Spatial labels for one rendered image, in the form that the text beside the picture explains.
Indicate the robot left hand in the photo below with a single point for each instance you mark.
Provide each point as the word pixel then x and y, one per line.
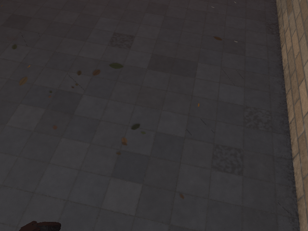
pixel 41 226

